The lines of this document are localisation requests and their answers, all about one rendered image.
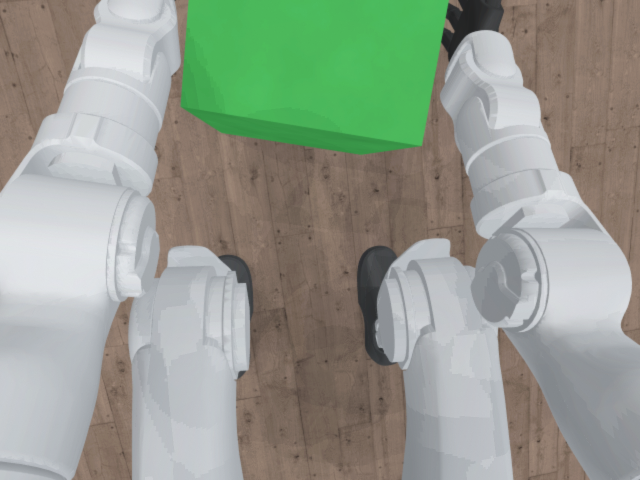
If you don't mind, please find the right robot forearm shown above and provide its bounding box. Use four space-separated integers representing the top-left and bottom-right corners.
440 30 632 297

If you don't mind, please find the right robot hand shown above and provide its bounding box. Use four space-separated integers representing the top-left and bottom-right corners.
441 0 504 62

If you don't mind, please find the robot left upper arm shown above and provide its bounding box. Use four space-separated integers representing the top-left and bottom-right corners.
0 173 160 480

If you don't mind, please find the robot left foot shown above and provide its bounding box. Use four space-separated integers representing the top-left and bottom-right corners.
218 255 253 380

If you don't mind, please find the carton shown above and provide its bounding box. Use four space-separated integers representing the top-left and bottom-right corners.
180 0 449 155

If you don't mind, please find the left robot forearm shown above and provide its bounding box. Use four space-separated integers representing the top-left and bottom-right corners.
0 0 181 199

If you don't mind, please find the robot right thigh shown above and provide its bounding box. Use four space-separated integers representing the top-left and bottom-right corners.
379 257 513 480

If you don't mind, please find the robot right upper arm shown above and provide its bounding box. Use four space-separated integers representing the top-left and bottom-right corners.
470 228 640 480

